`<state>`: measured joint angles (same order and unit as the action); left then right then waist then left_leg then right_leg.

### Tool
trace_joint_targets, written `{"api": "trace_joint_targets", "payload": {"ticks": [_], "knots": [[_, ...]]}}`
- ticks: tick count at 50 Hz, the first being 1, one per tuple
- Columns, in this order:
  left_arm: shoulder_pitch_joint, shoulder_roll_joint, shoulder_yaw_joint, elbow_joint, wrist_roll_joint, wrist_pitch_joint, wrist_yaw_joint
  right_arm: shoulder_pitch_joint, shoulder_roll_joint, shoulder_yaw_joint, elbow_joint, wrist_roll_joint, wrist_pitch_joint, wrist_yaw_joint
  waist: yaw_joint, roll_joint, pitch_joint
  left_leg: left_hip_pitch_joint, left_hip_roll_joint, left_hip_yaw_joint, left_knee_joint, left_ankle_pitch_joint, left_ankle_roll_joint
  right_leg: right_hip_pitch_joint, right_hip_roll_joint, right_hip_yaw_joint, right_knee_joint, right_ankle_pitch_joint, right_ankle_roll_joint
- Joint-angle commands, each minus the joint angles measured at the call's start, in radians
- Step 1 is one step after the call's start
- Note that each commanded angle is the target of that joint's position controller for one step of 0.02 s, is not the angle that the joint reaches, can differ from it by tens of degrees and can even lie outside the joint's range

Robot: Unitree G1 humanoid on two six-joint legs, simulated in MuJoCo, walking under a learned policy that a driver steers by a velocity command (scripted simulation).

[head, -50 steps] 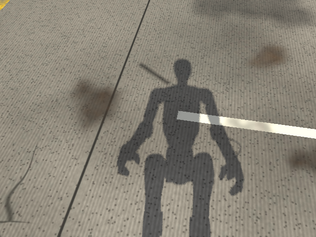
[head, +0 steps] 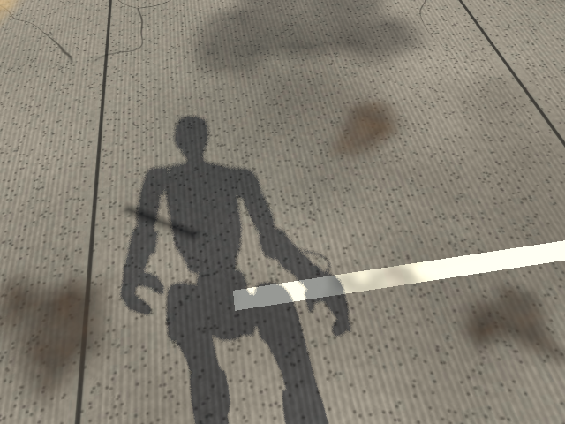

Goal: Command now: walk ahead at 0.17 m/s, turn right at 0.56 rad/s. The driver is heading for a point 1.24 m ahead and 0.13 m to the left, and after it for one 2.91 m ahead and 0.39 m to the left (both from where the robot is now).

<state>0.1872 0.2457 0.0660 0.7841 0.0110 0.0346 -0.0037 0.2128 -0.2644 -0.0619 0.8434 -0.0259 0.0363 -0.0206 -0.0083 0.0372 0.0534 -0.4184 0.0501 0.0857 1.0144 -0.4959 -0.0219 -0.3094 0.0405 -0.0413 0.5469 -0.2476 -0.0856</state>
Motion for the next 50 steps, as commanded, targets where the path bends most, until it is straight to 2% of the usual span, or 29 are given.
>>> {"api": "trace_joint_targets", "payload": {"ticks": [1,4,8,14,15,17,18,19,20,21,22,23,26,27,29,31,34,36,37,38,39,40,41,42,44,46,47,49,50], "knots": [[0.015,0.122,0.031,-0.054,-0.004,0.003,0.013,-0.016,-0.107,-0.026,-0.072,-0.023,-0.022,0.019,0.016,-0.164,-0.053,-0.182,0.011,-0.089,0.029,0.131,-0.007,0.16,-0.216,0.363,-0.351,-0.137,-0.162],[0.061,0.147,0.035,-0.04,0.0,-0.03,0.0,-0.006,-0.078,-0.021,-0.064,-0.016,-0.026,0.036,0.015,-0.108,-0.073,-0.174,0.002,-0.089,-0.048,0.188,-0.018,0.196,-0.209,0.362,-0.377,-0.135,-0.166],[0.118,0.153,0.033,-0.008,0.007,-0.055,-0.003,-0.051,-0.062,-0.012,-0.073,-0.012,-0.037,0.039,0.042,-0.145,-0.049,-0.147,0.005,-0.081,-0.21,0.216,-0.023,0.196,-0.214,0.362,-0.407,-0.175,-0.162],[0.141,0.182,0.035,0.017,0.01,-0.071,-0.01,-0.089,-0.064,-0.006,-0.091,-0.002,-0.062,0.042,0.059,-0.14,-0.02,-0.015,-0.017,-0.054,-0.399,0.189,0.015,0.123,-0.235,0.377,-0.388,-0.247,-0.157],[0.131,0.182,0.035,0.018,0.007,-0.072,-0.011,-0.073,-0.063,-0.005,-0.089,0.0,-0.067,0.041,0.048,-0.135,-0.015,0.039,-0.024,-0.046,-0.432,0.19,0.028,0.088,-0.235,0.377,-0.378,-0.257,-0.152],[0.086,0.173,0.032,0.014,-0.002,-0.073,-0.012,0.029,-0.05,-0.003,-0.057,-0.002,-0.082,0.034,-0.019,-0.093,-0.012,0.246,-0.048,-0.023,-0.56,0.248,0.054,-0.036,-0.199,0.347,-0.305,-0.285,-0.123],[0.072,0.136,0.021,0.01,0.002,-0.076,-0.009,0.124,-0.063,-0.008,-0.025,-0.004,-0.095,0.025,-0.06,-0.049,-0.028,0.392,-0.035,-0.065,-0.611,0.207,0.064,-0.127,-0.149,0.319,-0.208,-0.29,-0.096],[0.04,0.049,-0.005,-0.013,0.006,-0.085,-0.007,0.229,-0.123,-0.018,-0.01,-0.021,-0.111,0.012,-0.105,0.101,-0.041,0.485,0.157,-0.309,-0.761,0.03,0.093,-0.218,-0.05,0.203,0.042,-0.227,-0.043],[0.042,0.027,-0.012,-0.043,0.001,-0.095,-0.005,0.274,-0.25,-0.047,0.002,-0.012,-0.11,0.011,-0.094,0.264,-0.015,0.513,0.344,-0.673,-0.908,-0.113,0.194,-0.398,0.078,0.068,0.239,-0.284,-0.019],[0.075,0.112,0.008,-0.02,0.027,-0.093,-0.002,0.234,-0.203,-0.041,0.002,-0.006,-0.106,0.011,-0.049,0.12,0.031,0.445,0.359,-0.68,-0.877,-0.003,0.242,-0.398,0.03,0.132,0.379,-0.279,-0.022],[0.105,0.112,0.011,0.011,0.024,-0.091,-0.008,0.164,-0.137,-0.022,-0.017,0.003,-0.11,0.017,-0.006,0.043,0.04,0.409,0.306,-0.564,-0.843,0.165,0.234,-0.366,-0.005,0.148,0.421,-0.212,-0.016],[0.125,0.101,0.009,0.03,0.018,-0.088,-0.011,0.115,-0.097,-0.01,-0.026,0.005,-0.114,0.02,0.02,0.032,0.022,0.395,0.256,-0.447,-0.834,0.351,0.209,-0.326,-0.03,0.128,0.423,-0.164,0.001],[0.125,0.072,0.001,0.055,0.028,-0.068,-0.014,0.107,-0.06,0.005,-0.008,0.012,-0.127,0.016,0.033,0.07,-0.059,0.404,0.164,-0.22,-0.762,0.963,0.186,-0.239,-0.037,0.054,0.442,-0.065,0.057],[0.112,0.059,-0.003,0.055,0.023,-0.063,-0.014,0.122,-0.058,0.008,0.005,0.015,-0.127,0.015,0.033,0.072,-0.074,0.407,0.153,-0.18,-0.742,1.081,0.186,-0.226,-0.034,0.042,0.429,-0.045,0.071],[0.063,0.037,-0.013,0.05,0.015,-0.055,-0.013,0.138,-0.053,0.013,0.028,0.015,-0.12,0.01,0.024,0.076,-0.071,0.404,0.134,-0.13,-0.726,1.152,0.183,-0.209,-0.034,0.022,0.342,-0.006,0.09],[0.013,0.02,-0.025,0.049,0.013,-0.049,-0.008,0.145,-0.054,0.018,0.048,0.014,-0.11,0.005,0.007,0.095,-0.065,0.39,0.119,-0.101,-0.713,1.149,0.178,-0.16,-0.034,0.001,0.222,0.033,0.092],[-0.015,0.023,-0.031,0.061,0.008,-0.047,0.007,0.174,-0.058,0.019,0.082,0.011,-0.097,0.001,-0.014,0.106,-0.065,0.383,0.129,-0.106,-0.675,1.13,0.181,-0.079,-0.024,-0.019,0.102,0.058,0.071],[-0.002,0.027,-0.032,0.077,0.007,-0.053,0.016,0.164,-0.056,0.02,0.096,0.015,-0.091,-0.001,-0.007,0.09,-0.058,0.37,0.144,-0.133,-0.641,1.057,0.177,-0.015,-0.023,-0.017,0.019,0.076,0.047],[0.027,0.023,-0.032,0.093,0.009,-0.059,0.021,0.144,-0.056,0.021,0.101,0.02,-0.088,-0.002,0.017,0.064,-0.055,0.345,0.138,-0.137,-0.608,0.992,0.161,0.056,-0.024,-0.014,-0.07,0.14,0.033],[0.064,0.039,-0.031,0.11,0.016,-0.07,0.026,0.148,-0.055,0.021,0.109,0.021,-0.089,-0.003,0.038,0.015,-0.067,0.302,0.117,-0.137,-0.566,0.88,0.127,0.165,-0.057,0.033,-0.166,0.295,0.022],[0.13,0.109,-0.016,0.128,0.024,-0.083,0.033,0.17,-0.045,0.025,0.101,0.017,-0.091,-0.003,0.038,-0.061,-0.13,0.23,0.077,-0.116,-0.495,0.655,0.093,0.316,-0.184,0.148,-0.133,0.606,0.003],[0.145,0.137,-0.014,0.144,0.014,-0.077,0.036,0.302,0.036,0.042,0.133,0.034,-0.079,-0.004,-0.012,-0.207,-0.208,0.168,-0.006,-0.074,-0.419,0.192,0.07,0.415,-0.338,0.283,-0.084,0.879,-0.125],[0.148,0.087,-0.023,0.147,-0.007,-0.068,0.033,0.28,0.004,0.035,0.161,0.033,-0.053,-0.014,0.031,-0.199,-0.214,0.178,-0.05,-0.065,-0.366,-0.037,0.065,0.349,-0.379,0.351,-0.131,0.771,-0.197],[0.11,0.065,-0.033,0.146,-0.003,-0.064,0.034,0.211,-0.016,0.026,0.15,0.023,-0.039,-0.017,0.028,-0.181,-0.134,0.143,-0.058,-0.085,-0.334,-0.094,0.062,0.276,-0.359,0.362,-0.184,0.621,-0.198],[0.04,0.049,-0.045,0.145,0.01,-0.056,0.045,0.147,0.003,0.027,0.151,0.014,-0.02,-0.011,0.007,-0.164,-0.074,0.156,-0.048,-0.1,-0.348,-0.053,0.051,0.174,-0.312,0.317,-0.256,0.41,-0.152],[-0.021,0.048,-0.048,0.152,0.004,-0.049,0.051,0.19,0.044,0.039,0.188,0.012,-0.013,-0.009,-0.038,-0.157,-0.067,0.257,-0.042,-0.092,-0.457,0.081,0.038,0.091,-0.245,0.239,-0.282,0.259,-0.083],[-0.039,0.049,-0.047,0.156,-0.001,-0.046,0.05,0.211,0.051,0.042,0.209,0.01,-0.014,-0.011,-0.05,-0.141,-0.068,0.309,-0.049,-0.078,-0.538,0.18,0.035,0.067,-0.214,0.207,-0.277,0.19,-0.054],[-0.025,0.053,-0.042,0.173,-0.012,-0.041,0.044,0.186,0.023,0.043,0.22,-0.001,-0.017,-0.013,-0.029,-0.105,-0.035,0.34,-0.011,-0.119,-0.65,0.3,0.035,0.021,-0.169,0.185,-0.289,-0.05,0.007],[-0.016,0.053,-0.04,0.181,-0.016,-0.036,0.041,0.158,0.007,0.044,0.21,-0.004,-0.023,-0.012,-0.011,-0.096,0.004,0.288,0.02,-0.157,-0.674,0.255,0.042,0.013,-0.148,0.179,-0.301,-0.125,0.026]]}}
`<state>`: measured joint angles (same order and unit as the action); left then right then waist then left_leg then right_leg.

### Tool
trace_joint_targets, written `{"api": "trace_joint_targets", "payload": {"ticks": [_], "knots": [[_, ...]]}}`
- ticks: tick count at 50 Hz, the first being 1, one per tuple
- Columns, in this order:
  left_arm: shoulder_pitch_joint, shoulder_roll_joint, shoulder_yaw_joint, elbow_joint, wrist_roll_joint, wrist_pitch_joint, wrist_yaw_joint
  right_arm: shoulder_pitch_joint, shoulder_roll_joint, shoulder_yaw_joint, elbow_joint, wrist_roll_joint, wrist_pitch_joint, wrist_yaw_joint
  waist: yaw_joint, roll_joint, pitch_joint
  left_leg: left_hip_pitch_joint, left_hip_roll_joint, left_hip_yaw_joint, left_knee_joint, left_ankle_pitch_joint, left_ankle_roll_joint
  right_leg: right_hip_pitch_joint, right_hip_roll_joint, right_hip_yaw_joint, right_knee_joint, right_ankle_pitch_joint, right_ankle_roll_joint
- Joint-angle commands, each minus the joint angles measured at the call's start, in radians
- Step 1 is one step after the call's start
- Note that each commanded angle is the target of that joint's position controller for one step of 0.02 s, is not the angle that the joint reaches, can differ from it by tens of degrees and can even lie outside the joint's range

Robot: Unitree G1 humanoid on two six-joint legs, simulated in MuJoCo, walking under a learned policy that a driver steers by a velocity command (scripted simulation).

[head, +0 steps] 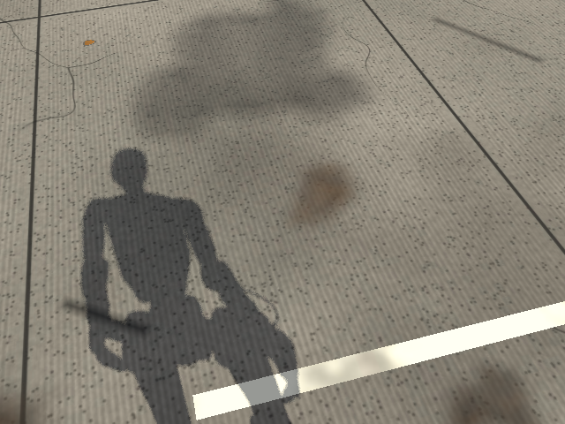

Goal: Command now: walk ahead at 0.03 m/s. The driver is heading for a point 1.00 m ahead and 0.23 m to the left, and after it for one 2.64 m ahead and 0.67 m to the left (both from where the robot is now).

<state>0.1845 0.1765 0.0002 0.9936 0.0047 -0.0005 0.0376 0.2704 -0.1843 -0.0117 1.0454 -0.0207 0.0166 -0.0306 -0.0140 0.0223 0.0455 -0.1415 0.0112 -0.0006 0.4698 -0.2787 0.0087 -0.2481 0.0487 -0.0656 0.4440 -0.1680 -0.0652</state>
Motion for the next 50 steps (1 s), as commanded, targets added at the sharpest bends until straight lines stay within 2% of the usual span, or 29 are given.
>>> {"api": "trace_joint_targets", "payload": {"ticks": [1,4,6,7,9,11,13,15,16,19,20,21,22,23,24,25,27,29,33,37,39,41,42,43,44,45,46,47,50], "knots": [[-0.001,0.115,0.029,-0.019,-0.01,0.002,-0.004,0.084,-0.09,-0.009,0.02,-0.002,-0.007,-0.001,0.014,-0.01,0.071,-0.087,0.059,-0.073,-0.124,-0.004,0.018,-0.003,-0.132,0.178,-0.195,-0.157,0.008],[0.05,0.117,0.034,0.021,0.004,-0.009,0.0,0.078,-0.072,-0.005,0.032,0.007,-0.022,-0.004,0.024,0.02,0.008,-0.096,0.06,-0.091,-0.155,0.001,0.03,0.131,-0.128,0.147,-0.117,-0.037,-0.006],[0.054,0.155,0.053,0.018,0.009,-0.009,-0.002,0.066,-0.094,-0.016,0.014,0.004,-0.023,-0.001,0.03,-0.01,0.001,-0.136,0.024,-0.095,-0.098,-0.216,0.076,0.115,-0.109,0.13,-0.082,-0.305,-0.034],[0.049,0.165,0.06,0.007,0.01,-0.006,-0.003,0.047,-0.102,-0.022,-0.006,0.0,-0.021,0.003,0.036,-0.027,0.041,-0.198,0.018,-0.115,-0.077,-0.329,0.1,0.081,-0.121,0.152,-0.091,-0.441,-0.047],[0.092,0.164,0.067,0.0,0.006,-0.009,-0.005,0.017,-0.089,-0.026,-0.046,-0.003,-0.024,0.012,0.057,-0.057,0.095,-0.341,0.012,-0.137,0.001,-0.391,0.127,0.101,-0.193,0.251,-0.129,-0.573,-0.086],[0.162,0.195,0.085,0.016,0.015,-0.018,-0.004,-0.023,-0.055,-0.026,-0.087,-0.007,-0.036,0.026,0.075,-0.136,0.058,-0.411,-0.026,-0.021,0.18,-0.212,0.111,0.199,-0.341,0.414,-0.244,-0.623,-0.158],[0.158,0.214,0.096,0.004,0.025,-0.035,-0.002,-0.076,-0.093,-0.042,-0.132,-0.009,-0.046,0.042,0.075,-0.113,0.024,-0.405,0.019,-0.01,0.366,-0.211,0.103,0.152,-0.439,0.483,-0.334,-0.576,-0.207],[0.088,0.221,0.097,-0.016,0.019,-0.048,-0.005,-0.045,-0.077,-0.043,-0.145,0.0,-0.052,0.058,0.028,-0.109,0.024,-0.346,0.051,-0.009,0.322,-0.218,0.108,0.09,-0.425,0.371,-0.344,-0.499,-0.174],[0.049,0.21,0.096,-0.024,0.014,-0.052,-0.009,-0.016,-0.068,-0.044,-0.136,0.006,-0.054,0.061,0.007,-0.115,0.027,-0.254,0.038,0.016,0.257,-0.178,0.11,0.032,-0.38,0.273,-0.338,-0.426,-0.137],[-0.016,0.215,0.1,-0.036,0.009,-0.051,-0.019,0.166,-0.051,-0.053,-0.072,0.003,-0.054,0.059,-0.08,-0.081,0.003,0.089,-0.063,0.121,0.028,-0.01,0.104,-0.153,-0.257,0.034,-0.166,-0.401,-0.066],[-0.027,0.193,0.093,-0.045,0.02,-0.052,-0.023,0.245,-0.084,-0.067,-0.043,-0.005,-0.056,0.055,-0.108,0.004,-0.004,0.2,-0.056,0.053,-0.036,-0.078,0.122,-0.247,-0.206,-0.039,0.009,-0.423,-0.038],[-0.068,0.121,0.069,-0.079,0.037,-0.054,-0.035,0.341,-0.165,-0.088,-0.031,-0.022,-0.062,0.042,-0.151,0.25,-0.027,0.281,0.176,-0.314,-0.22,-0.34,0.179,-0.402,-0.109,-0.16,0.394,-0.389,0.012],[-0.117,0.104,0.062,-0.139,0.04,-0.059,-0.045,0.334,-0.225,-0.09,-0.055,-0.013,-0.064,0.037,-0.122,0.281,0.036,0.251,0.335,-0.761,-0.391,-0.535,0.285,-0.618,-0.004,-0.029,0.548,-0.41,0.023],[-0.125,0.149,0.067,-0.144,0.044,-0.066,-0.056,0.258,-0.217,-0.089,-0.067,-0.007,-0.056,0.03,-0.074,0.123,0.109,0.181,0.337,-0.693,-0.373,-0.465,0.308,-0.631,-0.091,0.064,0.617,-0.326,0.021],[-0.111,0.168,0.07,-0.136,0.027,-0.079,-0.067,0.19,-0.202,-0.086,-0.095,0.001,-0.059,0.028,-0.039,0.062,0.102,0.16,0.284,-0.585,-0.343,-0.301,0.284,-0.602,-0.114,0.076,0.607,-0.214,0.024],[-0.088,0.172,0.069,-0.123,0.025,-0.088,-0.07,0.154,-0.198,-0.087,-0.11,0.008,-0.066,0.026,-0.018,0.041,0.086,0.17,0.233,-0.485,-0.334,-0.104,0.258,-0.565,-0.123,0.073,0.576,-0.154,0.035],[-0.076,0.178,0.07,-0.114,0.045,-0.079,-0.073,0.144,-0.163,-0.077,-0.116,0.014,-0.08,0.026,-0.002,0.038,0.034,0.19,0.174,-0.368,-0.311,0.167,0.227,-0.504,-0.12,0.062,0.533,-0.078,0.06],[-0.112,0.159,0.064,-0.14,0.041,-0.062,-0.073,0.191,-0.161,-0.077,-0.099,0.02,-0.089,0.026,-0.005,0.045,0.013,0.208,0.154,-0.32,-0.282,0.365,0.228,-0.505,-0.103,0.043,0.515,-0.044,0.08],[-0.258,0.125,0.043,-0.214,0.031,-0.051,-0.074,0.237,-0.16,-0.077,-0.086,0.014,-0.088,0.023,-0.038,0.061,0.035,0.169,0.119,-0.261,-0.275,0.481,0.216,-0.488,-0.081,0.006,0.357,0.05,0.095],[-0.344,0.119,0.031,-0.266,0.018,-0.054,-0.078,0.255,-0.164,-0.074,-0.07,0.009,-0.092,0.019,-0.066,0.082,0.057,0.152,0.132,-0.241,-0.292,0.576,0.183,-0.349,-0.06,-0.017,0.171,0.147,0.047],[-0.273,0.148,0.041,-0.258,0.015,-0.059,-0.069,0.211,-0.187,-0.076,-0.075,0.008,-0.099,0.016,-0.02,0.08,0.034,0.162,0.146,-0.225,-0.247,0.728,0.153,-0.217,-0.04,-0.014,0.114,0.134,0.004],[-0.059,0.198,0.065,-0.196,0.012,-0.066,-0.047,0.186,-0.216,-0.082,-0.073,0.001,-0.101,0.015,0.068,0.074,-0.076,0.201,0.128,-0.194,-0.018,0.984,0.123,0.003,0.015,-0.023,0.087,0.055,-0.034],[0.1,0.217,0.077,-0.15,0.016,-0.074,-0.034,0.174,-0.216,-0.082,-0.075,0.0,-0.1,0.017,0.141,0.046,-0.152,0.133,0.09,-0.163,0.186,0.907,0.109,0.193,-0.016,-0.001,0.043,0.071,-0.055],[0.252,0.287,0.094,-0.134,0.04,-0.079,-0.02,0.205,-0.156,-0.068,-0.097,0.0,-0.101,0.022,0.171,-0.069,-0.275,-0.029,0.03,-0.128,0.48,0.568,0.103,0.407,-0.238,0.251,0.038,-0.13,-0.094],[0.246,0.359,0.111,-0.122,0.056,-0.074,-0.031,0.347,-0.07,-0.056,-0.095,0.037,-0.097,0.029,0.079,-0.322,-0.342,-0.341,-0.159,-0.079,0.804,-0.226,0.068,0.562,-0.47,0.777,-0.128,-0.217,-0.233],[0.157,0.284,0.1,-0.13,0.021,-0.064,-0.043,0.289,-0.159,-0.068,-0.087,0.004,-0.094,0.025,0.058,-0.174,-0.24,-0.428,-0.093,-0.136,0.871,-0.183,0.093,0.448,-0.433,0.843,-0.208,-0.347,-0.223],[0.054,0.207,0.084,-0.152,0.011,-0.068,-0.045,0.185,-0.167,-0.069,-0.109,0.0,-0.095,0.03,0.038,-0.084,-0.099,-0.441,-0.039,-0.121,0.843,-0.077,0.094,0.296,-0.4,0.654,-0.214,-0.323,-0.205],[0.029,0.163,0.072,-0.146,0.017,-0.077,-0.049,0.12,-0.151,-0.064,-0.124,-0.003,-0.098,0.035,0.034,-0.025,-0.044,-0.42,-0.008,-0.112,0.793,-0.025,0.094,0.195,-0.348,0.526,-0.228,-0.185,-0.186],[0.077,0.128,0.055,-0.094,0.016,-0.099,-0.044,0.106,-0.116,-0.057,-0.132,-0.02,-0.075,0.054,-0.012,-0.084,-0.035,-0.345,0.035,-0.084,0.693,-0.007,0.072,0.093,-0.272,0.331,-0.261,0.078,-0.152]]}}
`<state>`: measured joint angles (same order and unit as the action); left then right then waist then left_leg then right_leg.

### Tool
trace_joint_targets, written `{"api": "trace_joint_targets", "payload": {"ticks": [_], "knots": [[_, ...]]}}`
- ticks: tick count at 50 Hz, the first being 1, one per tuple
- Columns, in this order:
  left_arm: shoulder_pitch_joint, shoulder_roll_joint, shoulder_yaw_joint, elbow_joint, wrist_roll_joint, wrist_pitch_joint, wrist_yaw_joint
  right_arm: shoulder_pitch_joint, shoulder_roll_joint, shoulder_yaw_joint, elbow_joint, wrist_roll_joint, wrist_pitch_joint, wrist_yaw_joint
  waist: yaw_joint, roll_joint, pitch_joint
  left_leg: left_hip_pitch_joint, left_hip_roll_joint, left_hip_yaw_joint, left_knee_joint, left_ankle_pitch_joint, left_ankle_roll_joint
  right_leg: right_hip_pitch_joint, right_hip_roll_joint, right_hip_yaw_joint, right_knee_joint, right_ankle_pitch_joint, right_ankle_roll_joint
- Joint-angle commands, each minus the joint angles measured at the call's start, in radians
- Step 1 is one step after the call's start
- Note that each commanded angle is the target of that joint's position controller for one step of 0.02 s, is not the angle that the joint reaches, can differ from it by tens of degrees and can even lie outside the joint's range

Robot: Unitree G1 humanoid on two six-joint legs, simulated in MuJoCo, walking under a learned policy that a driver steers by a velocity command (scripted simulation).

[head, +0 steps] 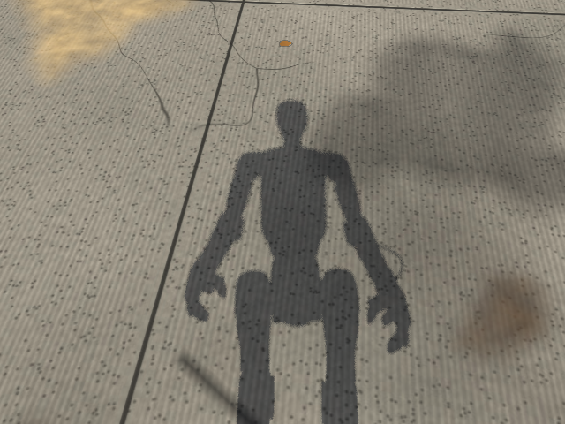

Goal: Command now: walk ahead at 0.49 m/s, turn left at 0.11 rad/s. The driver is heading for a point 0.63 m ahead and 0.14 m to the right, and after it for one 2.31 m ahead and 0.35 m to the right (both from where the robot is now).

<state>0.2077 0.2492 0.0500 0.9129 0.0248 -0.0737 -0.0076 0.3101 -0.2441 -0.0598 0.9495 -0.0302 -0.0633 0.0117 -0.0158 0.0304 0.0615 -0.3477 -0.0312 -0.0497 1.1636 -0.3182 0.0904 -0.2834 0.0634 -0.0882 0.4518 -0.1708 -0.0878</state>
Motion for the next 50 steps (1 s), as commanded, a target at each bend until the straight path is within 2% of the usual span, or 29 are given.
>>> {"api": "trace_joint_targets", "payload": {"ticks": [1,4,7,9,13,15,16,17,18,19,20,21,22,24,27,29,34,38,39,41,42,43,44,45,46,47,48,49,50], "knots": [[0.083,0.059,0.005,0.001,-0.008,-0.034,-0.001,0.058,-0.046,-0.006,-0.039,-0.013,0.011,0.015,-0.013,-0.091,-0.05,-0.15,0.083,-0.02,-0.023,0.034,-0.018,0.128,-0.282,0.327,-0.277,0.135,-0.136],[0.146,0.084,0.009,0.032,-0.02,-0.038,-0.001,-0.08,-0.033,0.005,-0.091,-0.021,0.018,0.023,-0.001,-0.081,-0.005,-0.242,0.122,0.036,-0.155,0.105,-0.06,0.125,-0.259,0.285,-0.323,0.171,-0.155],[0.188,0.088,0.01,0.044,-0.021,-0.029,0.001,-0.223,-0.02,0.019,-0.142,-0.01,0.015,0.028,0.029,-0.078,0.023,-0.243,0.114,0.072,-0.364,0.213,-0.101,0.117,-0.216,0.243,-0.326,0.223,-0.14],[0.222,0.099,0.013,0.052,-0.02,-0.026,0.003,-0.289,-0.016,0.027,-0.164,-0.003,0.012,0.028,0.051,-0.089,0.018,-0.204,0.09,0.089,-0.469,0.27,-0.112,0.132,-0.204,0.232,-0.302,0.291,-0.125],[0.265,0.115,0.018,0.057,-0.013,-0.014,0.008,-0.371,-0.04,0.028,-0.204,0.008,0.004,0.016,0.076,-0.106,0.0,-0.161,0.06,0.083,-0.566,0.267,-0.108,0.214,-0.226,0.275,-0.218,0.392,-0.113],[0.242,0.133,0.027,0.048,-0.009,-0.007,0.013,-0.337,-0.066,0.02,-0.208,0.011,-0.006,0.008,0.048,-0.117,-0.014,-0.083,0.047,0.068,-0.622,0.199,-0.09,0.232,-0.241,0.309,-0.155,0.423,-0.095],[0.222,0.144,0.032,0.041,-0.009,-0.006,0.014,-0.265,-0.083,0.011,-0.19,0.01,-0.013,0.002,0.012,-0.116,-0.04,0.016,0.029,0.07,-0.666,0.169,-0.076,0.222,-0.233,0.313,-0.085,0.472,-0.081],[0.21,0.139,0.032,0.036,-0.014,-0.007,0.011,-0.135,-0.113,-0.003,-0.15,0.002,-0.026,-0.008,-0.045,-0.07,-0.107,0.192,0.03,0.065,-0.734,0.186,-0.051,0.184,-0.184,0.278,0.073,0.485,-0.059],[0.192,0.1,0.024,0.003,-0.025,-0.011,0.007,0.029,-0.184,-0.023,-0.129,-0.024,-0.039,-0.024,-0.108,0.015,-0.232,0.427,0.201,-0.101,-0.76,0.082,-0.001,0.044,-0.12,0.228,0.323,0.303,-0.036],[0.273,-0.012,0.003,-0.038,-0.059,-0.007,0.01,0.088,-0.283,-0.047,-0.134,-0.042,-0.03,-0.03,-0.08,0.227,-0.356,0.674,0.473,-0.482,-0.831,-0.028,0.088,-0.267,0.022,0.108,0.62,-0.271,0.003],[0.28,0.083,0.024,-0.024,-0.033,0.007,0.017,0.048,-0.225,-0.041,-0.138,-0.021,-0.012,-0.025,-0.058,0.166,-0.334,0.593,0.487,-0.616,-0.889,-0.124,0.122,-0.354,-0.021,0.139,0.75,-0.351,-0.012],[0.231,0.095,0.033,-0.02,-0.02,0.015,0.013,-0.035,-0.133,-0.018,-0.155,-0.013,-0.009,-0.022,-0.028,0.065,-0.192,0.467,0.439,-0.478,-0.906,-0.155,0.104,-0.375,-0.073,0.158,0.777,-0.265,-0.016],[0.185,0.069,0.029,-0.026,-0.015,0.017,0.002,-0.084,-0.086,-0.006,-0.157,-0.007,-0.015,-0.018,-0.015,0.03,-0.107,0.355,0.389,-0.342,-0.938,-0.056,0.086,-0.36,-0.106,0.155,0.751,-0.196,-0.009],[0.162,0.055,0.034,-0.034,0.004,0.039,-0.015,-0.09,-0.056,0.003,-0.141,-0.002,-0.027,-0.023,0.018,0.074,-0.055,0.249,0.32,-0.165,-0.975,0.115,0.047,-0.316,-0.14,0.145,0.706,-0.148,0.01],[0.113,0.034,0.032,-0.064,0.008,0.067,-0.033,-0.044,-0.067,-0.003,-0.114,0.013,-0.054,-0.021,0.034,0.058,-0.053,0.242,0.308,-0.044,-0.999,0.289,0.052,-0.342,-0.149,0.129,0.699,-0.083,0.03],[0.049,0.035,0.03,-0.091,0.011,0.075,-0.043,-0.019,-0.077,-0.008,-0.103,0.014,-0.06,-0.02,0.032,0.047,-0.04,0.26,0.307,0.02,-1.014,0.337,0.058,-0.401,-0.159,0.122,0.674,-0.019,0.041],[-0.127,0.022,0.012,-0.162,0.008,0.072,-0.064,0.023,-0.087,-0.01,-0.08,0.008,-0.056,-0.018,0.006,0.046,0.009,0.266,0.271,0.175,-1.021,0.406,0.045,-0.393,-0.151,0.064,0.41,0.152,0.049],[-0.24,0.03,0.003,-0.214,0.013,0.069,-0.075,0.087,-0.127,-0.02,-0.055,0.009,-0.044,-0.027,-0.026,0.044,0.035,0.352,0.304,0.238,-0.999,0.486,0.033,-0.342,-0.131,-0.011,0.243,0.119,0.008],[-0.252,0.035,0.004,-0.222,0.016,0.069,-0.075,0.101,-0.133,-0.021,-0.048,0.008,-0.037,-0.029,-0.028,0.045,0.036,0.387,0.31,0.254,-0.974,0.543,0.028,-0.332,-0.119,-0.026,0.218,0.084,-0.007],[-0.231,0.048,0.01,-0.224,0.02,0.069,-0.068,0.11,-0.157,-0.026,-0.039,0.007,-0.022,-0.035,-0.011,0.064,0.009,0.441,0.315,0.292,-0.863,0.823,0.016,-0.258,-0.065,-0.065,0.182,-0.016,-0.045],[-0.184,0.054,0.014,-0.212,0.026,0.066,-0.061,0.129,-0.166,-0.026,-0.028,0.007,-0.013,-0.036,0.007,0.075,-0.022,0.445,0.318,0.297,-0.77,0.968,0.017,-0.176,-0.027,-0.07,0.162,-0.075,-0.067],[-0.078,0.068,0.024,-0.179,0.03,0.058,-0.052,0.14,-0.171,-0.024,-0.019,0.006,-0.005,-0.034,0.052,0.073,-0.078,0.426,0.317,0.298,-0.626,1.014,0.019,-0.046,0.01,-0.059,0.121,-0.093,-0.092],[0.099,0.088,0.038,-0.115,0.04,0.044,-0.038,0.132,-0.155,-0.014,-0.021,0.01,0.001,-0.031,0.13,0.031,-0.169,0.311,0.292,0.317,-0.421,0.885,0.002,0.202,0.012,-0.021,0.034,-0.027,-0.12],[0.229,0.182,0.061,-0.09,0.058,0.035,-0.019,0.158,-0.067,0.011,-0.063,0.03,-0.001,-0.019,0.16,-0.122,-0.31,-0.003,0.23,0.313,-0.098,0.413,-0.032,0.542,-0.259,0.318,0.008,-0.159,-0.19],[0.242,0.263,0.076,-0.092,0.021,0.043,-0.009,0.181,-0.059,0.007,-0.091,0.042,-0.001,-0.008,0.126,-0.251,-0.408,-0.257,0.042,0.202,0.213,-0.238,-0.067,0.659,-0.512,0.783,-0.151,-0.08,-0.289],[0.193,0.242,0.074,-0.098,0.003,0.05,0.003,0.041,-0.135,-0.014,-0.11,0.033,0.0,-0.012,0.144,-0.072,-0.298,-0.334,0.079,0.053,0.243,-0.138,-0.055,0.562,-0.47,0.627,-0.158,0.048,-0.251],[0.126,0.187,0.058,-0.09,0.002,0.04,0.008,0.003,-0.098,-0.004,-0.115,0.046,-0.011,-0.009,0.111,-0.064,-0.168,-0.329,0.104,0.021,0.191,-0.065,-0.043,0.413,-0.431,0.456,-0.167,0.144,-0.22],[0.082,0.127,0.04,-0.084,0.004,0.027,0.007,0.028,-0.085,-0.003,-0.093,0.043,-0.012,-0.006,0.062,-0.03,-0.095,-0.268,0.137,0.011,0.09,-0.021,-0.035,0.287,-0.375,0.34,-0.201,0.21,-0.159],[0.048,0.088,0.027,-0.074,-0.001,0.014,0.008,0.054,-0.082,-0.007,-0.074,0.02,0.003,-0.004,0.024,-0.052,-0.059,-0.216,0.151,0.004,0.028,0.002,-0.037,0.212,-0.332,0.259,-0.225,0.236,-0.115]]}}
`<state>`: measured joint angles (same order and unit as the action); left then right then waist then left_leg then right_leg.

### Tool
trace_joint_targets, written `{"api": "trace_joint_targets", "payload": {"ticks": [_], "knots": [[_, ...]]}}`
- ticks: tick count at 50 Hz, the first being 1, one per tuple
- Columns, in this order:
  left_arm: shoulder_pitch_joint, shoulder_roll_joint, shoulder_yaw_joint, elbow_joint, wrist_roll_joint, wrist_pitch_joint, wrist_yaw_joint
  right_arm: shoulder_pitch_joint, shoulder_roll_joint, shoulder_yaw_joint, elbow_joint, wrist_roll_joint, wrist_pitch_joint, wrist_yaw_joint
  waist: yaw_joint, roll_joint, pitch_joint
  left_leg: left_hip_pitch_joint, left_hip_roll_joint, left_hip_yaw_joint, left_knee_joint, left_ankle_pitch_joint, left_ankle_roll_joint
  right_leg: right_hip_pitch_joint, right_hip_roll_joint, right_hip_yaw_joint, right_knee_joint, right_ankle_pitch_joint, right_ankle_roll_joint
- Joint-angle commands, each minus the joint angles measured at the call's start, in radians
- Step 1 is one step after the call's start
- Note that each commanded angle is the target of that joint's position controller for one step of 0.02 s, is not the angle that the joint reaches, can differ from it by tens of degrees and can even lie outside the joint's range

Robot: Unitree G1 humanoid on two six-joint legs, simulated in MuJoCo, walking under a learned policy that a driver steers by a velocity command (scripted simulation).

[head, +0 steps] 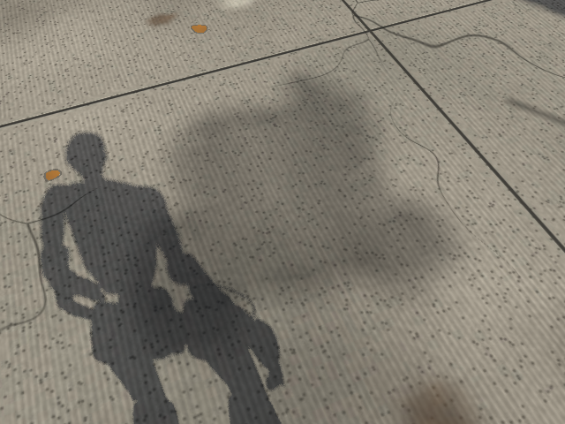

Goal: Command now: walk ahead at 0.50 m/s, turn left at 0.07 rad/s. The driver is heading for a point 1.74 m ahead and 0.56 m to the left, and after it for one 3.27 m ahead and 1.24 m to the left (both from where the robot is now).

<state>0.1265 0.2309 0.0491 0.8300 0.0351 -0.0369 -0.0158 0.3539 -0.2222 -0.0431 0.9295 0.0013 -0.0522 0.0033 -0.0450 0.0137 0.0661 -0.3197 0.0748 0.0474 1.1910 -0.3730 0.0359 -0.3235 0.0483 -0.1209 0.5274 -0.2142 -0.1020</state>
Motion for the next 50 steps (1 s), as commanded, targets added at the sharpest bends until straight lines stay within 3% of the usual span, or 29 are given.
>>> {"api": "trace_joint_targets", "payload": {"ticks": [1,3,6,10,15,17,19,20,21,22,23,24,25,26,27,29,32,36,40,42,44,45,46,47,48,49,50], "knots": [[0.11,0.082,0.02,0.01,-0.012,-0.033,0.017,0.059,-0.09,-0.022,-0.028,-0.025,0.01,0.008,0.03,-0.059,-0.058,-0.192,0.044,-0.093,-0.027,0.079,0.013,0.206,-0.291,0.233,-0.325,0.276,-0.074],[0.141,0.083,0.018,0.029,-0.016,-0.057,0.017,0.066,-0.073,-0.026,-0.018,-0.027,0.03,0.021,0.017,-0.062,-0.054,-0.193,0.027,-0.088,-0.043,0.12,0.012,0.198,-0.272,0.174,-0.352,0.339,-0.057],[0.187,0.097,0.022,0.053,-0.019,-0.071,0.018,-0.032,-0.057,-0.027,-0.043,-0.022,0.041,0.033,0.03,-0.074,-0.006,-0.303,0.033,-0.083,-0.104,0.232,0.004,0.221,-0.259,0.092,-0.394,0.348,-0.029],[0.228,0.079,0.012,0.075,-0.02,-0.074,0.025,-0.164,-0.047,-0.019,-0.086,-0.023,0.035,0.042,0.053,-0.075,0.033,-0.363,0.02,-0.045,-0.284,0.366,0.0,0.263,-0.242,0.0,-0.402,0.414,-0.007],[0.313,0.098,0.008,0.117,-0.018,-0.065,0.045,-0.312,-0.026,0.002,-0.151,-0.032,0.03,0.054,0.09,-0.07,0.056,-0.336,-0.018,0.07,-0.507,0.372,0.038,0.386,-0.276,-0.076,-0.36,0.603,0.001],[0.313,0.12,0.01,0.125,-0.015,-0.057,0.053,-0.299,-0.038,-0.001,-0.158,-0.033,0.031,0.053,0.07,-0.084,0.03,-0.27,-0.066,0.11,-0.547,0.299,0.075,0.44,-0.289,-0.108,-0.274,0.849,0.012],[0.293,0.155,0.018,0.123,-0.011,-0.046,0.064,-0.217,-0.062,-0.012,-0.141,-0.035,0.035,0.045,0.023,-0.122,-0.028,-0.165,-0.128,0.139,-0.546,0.187,0.122,0.477,-0.304,-0.129,-0.12,1.114,0.016],[0.276,0.172,0.023,0.117,-0.007,-0.036,0.064,-0.136,-0.082,-0.022,-0.121,-0.035,0.033,0.04,-0.016,-0.128,-0.076,-0.074,-0.154,0.135,-0.563,0.135,0.151,0.465,-0.312,-0.13,0.016,1.144,0.008],[0.262,0.182,0.026,0.106,-0.007,-0.029,0.06,-0.03,-0.113,-0.039,-0.091,-0.039,0.025,0.034,-0.065,-0.114,-0.138,0.068,-0.174,0.108,-0.622,0.114,0.182,0.407,-0.31,-0.127,0.202,1.044,0.001],[0.227,0.18,0.026,0.082,-0.014,-0.03,0.051,0.108,-0.177,-0.067,-0.056,-0.052,0.02,0.021,-0.144,-0.032,-0.205,0.286,-0.095,-0.032,-0.724,0.09,0.236,0.229,-0.271,-0.141,0.496,0.767,0.023],[0.274,0.045,0.002,0.02,-0.02,-0.038,0.028,0.075,-0.289,-0.095,-0.065,-0.051,0.026,0.009,-0.045,0.202,-0.252,0.584,0.211,-0.532,-0.756,0.157,0.383,-0.228,-0.065,-0.104,0.868,-0.252,0.078],[0.165,0.117,0.013,-0.023,-0.017,-0.051,0.02,0.092,-0.297,-0.098,-0.069,-0.013,0.034,0.013,-0.087,0.091,-0.3,0.615,0.258,-0.79,-0.889,0.131,0.447,-0.393,-0.005,0.136,0.988,-0.297,0.079],[0.106,0.114,0.008,-0.049,-0.024,-0.068,0.015,0.027,-0.258,-0.089,-0.068,-0.008,0.036,0.005,-0.056,0.031,-0.152,0.502,0.251,-0.637,-0.924,0.155,0.402,-0.462,-0.085,0.178,0.925,-0.183,0.071],[0.116,0.122,0.008,-0.045,-0.027,-0.078,0.016,-0.017,-0.197,-0.074,-0.071,-0.005,0.034,0.003,-0.012,-0.038,-0.076,0.37,0.212,-0.544,-0.946,0.25,0.351,-0.411,-0.119,0.166,0.825,-0.119,0.073],[0.13,0.121,0.01,-0.034,-0.019,-0.071,0.019,-0.063,-0.164,-0.063,-0.077,-0.007,0.028,-0.001,0.033,-0.072,-0.033,0.274,0.155,-0.452,-0.955,0.36,0.305,-0.351,-0.143,0.163,0.749,-0.101,0.084],[0.171,0.106,0.008,-0.031,0.005,-0.029,0.019,-0.095,-0.146,-0.05,-0.09,0.001,0.007,-0.005,0.08,-0.053,-0.037,0.168,0.094,-0.32,-0.943,0.693,0.278,-0.237,-0.149,0.154,0.672,-0.108,0.124],[0.152,0.08,0.002,-0.056,0.005,0.004,0.019,-0.061,-0.197,-0.06,-0.085,-0.002,-0.009,0.001,0.089,-0.018,-0.062,0.132,0.03,-0.225,-0.891,1.012,0.243,-0.214,-0.123,0.115,0.552,-0.064,0.159],[0.024,0.088,-0.005,-0.114,-0.004,0.014,0.021,-0.007,-0.197,-0.059,-0.091,0.0,0.016,-0.006,0.034,0.056,-0.095,0.183,-0.021,-0.216,-0.833,1.046,0.164,-0.241,-0.091,0.099,0.377,0.056,0.164],[-0.067,0.107,-0.013,-0.151,-0.015,0.012,0.026,0.039,-0.203,-0.062,-0.1,-0.009,0.04,-0.019,-0.018,0.071,-0.104,0.295,0.004,-0.283,-0.776,1.004,0.141,-0.273,-0.065,0.118,0.241,0.102,0.147],[-0.059,0.119,-0.014,-0.148,-0.016,0.003,0.029,0.035,-0.195,-0.059,-0.108,-0.018,0.046,-0.025,-0.021,0.078,-0.1,0.324,0.018,-0.306,-0.731,1.008,0.133,-0.236,-0.052,0.126,0.167,0.083,0.124],[0.031,0.144,-0.007,-0.12,-0.014,-0.008,0.035,-0.012,-0.199,-0.059,-0.124,-0.023,0.045,-0.028,0.021,0.086,-0.106,0.293,0.017,-0.327,-0.66,1.025,0.102,-0.094,-0.032,0.132,0.059,0.06,0.084],[0.098,0.153,-0.003,-0.1,-0.01,-0.016,0.04,-0.039,-0.204,-0.058,-0.13,-0.013,0.039,-0.028,0.061,0.077,-0.116,0.271,-0.003,-0.328,-0.592,1.012,0.079,0.009,-0.023,0.124,-0.038,0.127,0.062],[0.178,0.169,0.002,-0.083,-0.002,-0.033,0.046,-0.063,-0.195,-0.053,-0.142,0.001,0.029,-0.024,0.11,0.03,-0.152,0.206,-0.05,-0.311,-0.465,0.89,0.051,0.169,-0.086,0.172,-0.127,0.364,0.032],[0.231,0.237,0.008,-0.098,-0.001,-0.04,0.052,0.0,-0.132,-0.036,-0.175,0.009,0.019,-0.023,0.09,-0.159,-0.273,0.076,-0.153,-0.225,-0.197,0.299,0.018,0.379,-0.361,0.416,-0.064,0.901,-0.056],[0.207,0.257,0.02,-0.101,-0.027,-0.014,0.045,0.134,-0.135,-0.042,-0.158,0.011,0.036,-0.03,0.033,-0.305,-0.38,-0.059,-0.284,-0.153,-0.018,-0.308,0.0,0.439,-0.52,0.663,-0.095,1.095,-0.225],[0.163,0.187,0.005,-0.116,-0.042,-0.002,0.036,0.124,-0.18,-0.046,-0.111,-0.027,0.057,-0.034,0.02,-0.123,-0.305,-0.083,-0.225,-0.207,0.065,-0.265,0.001,0.325,-0.479,0.64,-0.125,0.853,-0.225],[0.1,0.125,-0.013,-0.126,-0.038,0.003,0.036,0.051,-0.182,-0.047,-0.112,-0.034,0.068,-0.027,0.022,-0.056,-0.199,-0.093,-0.199,-0.204,0.05,-0.2,-0.008,0.216,-0.405,0.521,-0.159,0.638,-0.187]]}}
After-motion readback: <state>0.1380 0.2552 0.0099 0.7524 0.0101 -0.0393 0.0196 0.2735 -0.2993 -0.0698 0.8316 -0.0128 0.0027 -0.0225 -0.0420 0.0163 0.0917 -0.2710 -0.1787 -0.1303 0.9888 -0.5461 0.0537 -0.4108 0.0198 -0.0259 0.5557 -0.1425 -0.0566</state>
